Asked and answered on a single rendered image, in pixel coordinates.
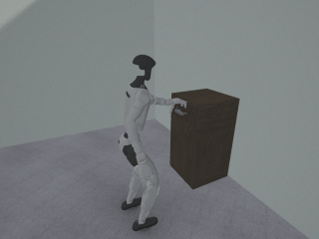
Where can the drawer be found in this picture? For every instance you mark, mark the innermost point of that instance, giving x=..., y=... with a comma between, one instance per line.
x=191, y=113

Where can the robot left hand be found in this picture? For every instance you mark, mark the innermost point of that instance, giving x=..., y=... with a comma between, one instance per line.
x=176, y=101

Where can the robot foot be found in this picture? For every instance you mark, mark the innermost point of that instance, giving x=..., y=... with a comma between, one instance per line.
x=136, y=202
x=149, y=222

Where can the robot right upper arm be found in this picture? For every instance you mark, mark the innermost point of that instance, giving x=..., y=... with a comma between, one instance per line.
x=142, y=98

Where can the cabinet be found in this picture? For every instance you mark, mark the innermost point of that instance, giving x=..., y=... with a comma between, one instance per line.
x=201, y=155

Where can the handle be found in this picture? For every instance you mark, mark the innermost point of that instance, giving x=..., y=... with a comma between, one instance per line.
x=179, y=112

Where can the robot left forearm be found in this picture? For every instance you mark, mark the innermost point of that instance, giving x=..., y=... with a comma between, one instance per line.
x=162, y=101

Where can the robot right forearm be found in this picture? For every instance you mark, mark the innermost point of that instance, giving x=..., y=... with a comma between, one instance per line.
x=134, y=139

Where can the robot left upper arm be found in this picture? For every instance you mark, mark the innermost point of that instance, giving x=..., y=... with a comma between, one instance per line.
x=152, y=99

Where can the robot left foot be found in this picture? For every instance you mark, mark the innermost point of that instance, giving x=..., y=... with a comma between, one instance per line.
x=136, y=202

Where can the robot right hand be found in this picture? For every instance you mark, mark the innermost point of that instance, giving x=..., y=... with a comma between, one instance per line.
x=145, y=171

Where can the robot right foot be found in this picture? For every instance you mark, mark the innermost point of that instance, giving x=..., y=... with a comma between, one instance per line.
x=149, y=222

